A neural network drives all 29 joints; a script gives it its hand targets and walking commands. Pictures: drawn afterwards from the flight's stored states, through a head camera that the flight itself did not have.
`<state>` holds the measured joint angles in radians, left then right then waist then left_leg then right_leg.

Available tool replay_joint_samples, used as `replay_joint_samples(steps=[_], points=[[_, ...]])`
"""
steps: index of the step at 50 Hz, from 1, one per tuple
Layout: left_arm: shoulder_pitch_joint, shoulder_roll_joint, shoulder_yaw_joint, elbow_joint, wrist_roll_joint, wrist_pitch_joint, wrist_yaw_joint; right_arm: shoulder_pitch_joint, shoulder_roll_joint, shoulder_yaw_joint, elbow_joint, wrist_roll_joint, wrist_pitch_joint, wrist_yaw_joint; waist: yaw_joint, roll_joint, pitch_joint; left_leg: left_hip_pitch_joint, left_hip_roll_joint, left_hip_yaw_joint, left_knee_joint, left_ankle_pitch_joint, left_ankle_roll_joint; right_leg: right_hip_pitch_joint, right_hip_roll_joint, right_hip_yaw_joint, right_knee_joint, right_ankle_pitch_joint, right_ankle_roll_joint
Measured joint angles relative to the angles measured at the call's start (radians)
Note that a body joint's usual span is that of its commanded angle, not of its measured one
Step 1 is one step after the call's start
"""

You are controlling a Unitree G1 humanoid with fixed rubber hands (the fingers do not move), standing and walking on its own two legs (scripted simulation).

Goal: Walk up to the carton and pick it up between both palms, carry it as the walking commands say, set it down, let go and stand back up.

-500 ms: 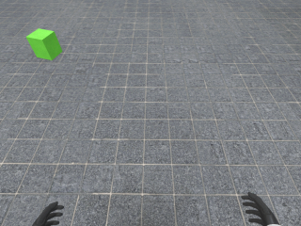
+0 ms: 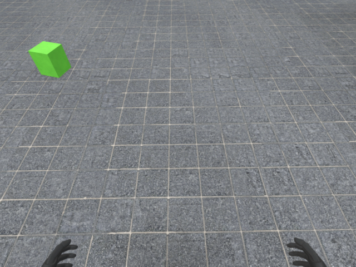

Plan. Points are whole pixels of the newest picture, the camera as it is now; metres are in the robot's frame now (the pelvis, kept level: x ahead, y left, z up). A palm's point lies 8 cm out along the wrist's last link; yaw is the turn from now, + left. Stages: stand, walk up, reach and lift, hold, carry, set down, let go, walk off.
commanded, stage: stand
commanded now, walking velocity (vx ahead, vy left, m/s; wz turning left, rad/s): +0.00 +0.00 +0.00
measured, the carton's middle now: (51, 59) +1.98 +1.26 -0.63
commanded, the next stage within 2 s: walk up in 1.48 s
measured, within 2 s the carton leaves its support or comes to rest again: neither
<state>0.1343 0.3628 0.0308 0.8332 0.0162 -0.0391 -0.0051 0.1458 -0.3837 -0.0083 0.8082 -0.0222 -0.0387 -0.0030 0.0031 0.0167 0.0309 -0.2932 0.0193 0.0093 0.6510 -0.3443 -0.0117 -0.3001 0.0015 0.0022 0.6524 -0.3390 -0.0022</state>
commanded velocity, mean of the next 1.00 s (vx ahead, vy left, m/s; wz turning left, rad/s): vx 0.00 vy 0.00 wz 0.00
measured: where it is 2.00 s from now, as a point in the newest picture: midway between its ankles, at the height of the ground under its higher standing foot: outside the picture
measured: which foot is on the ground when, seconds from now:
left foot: down 0.00-1.00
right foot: down 0.00-1.00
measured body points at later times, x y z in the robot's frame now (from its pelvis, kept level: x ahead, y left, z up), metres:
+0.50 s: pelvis -0.01 +0.00 +0.02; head +0.00 +0.00 +0.47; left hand +0.11 +0.31 -0.09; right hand +0.11 -0.30 -0.10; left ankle +0.00 +0.13 -0.72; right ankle +0.01 -0.12 -0.72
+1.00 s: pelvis +0.00 +0.00 +0.02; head +0.01 +0.00 +0.47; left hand +0.10 +0.32 -0.10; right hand +0.11 -0.31 -0.09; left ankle +0.00 +0.13 -0.72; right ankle +0.01 -0.12 -0.72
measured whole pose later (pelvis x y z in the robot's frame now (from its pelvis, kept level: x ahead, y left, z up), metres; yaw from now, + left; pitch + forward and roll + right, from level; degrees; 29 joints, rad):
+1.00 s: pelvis +0.00 +0.00 +0.02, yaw +0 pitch -2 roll +0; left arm 0.10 0.38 0.00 1.07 0.00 -0.03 0.00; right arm 0.09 -0.39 0.01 1.04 -0.01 -0.03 0.00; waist 0.00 0.01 0.03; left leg -0.14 0.01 0.00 0.37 -0.20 -0.01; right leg -0.14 0.00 0.00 0.36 -0.19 0.01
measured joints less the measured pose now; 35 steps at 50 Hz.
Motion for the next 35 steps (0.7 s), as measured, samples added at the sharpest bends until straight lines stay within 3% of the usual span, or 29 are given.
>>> replay_joint_samples(steps=[35], points=[[-0.036,0.009,-0.023,0.199,-0.009,0.007,-0.002,-0.040,-0.001,0.018,0.199,0.004,0.008,0.007,-0.003,-0.004,0.005,0.128,-0.001,-0.001,-0.244,0.131,0.004,0.138,0.000,0.004,-0.264,0.142,0.007]])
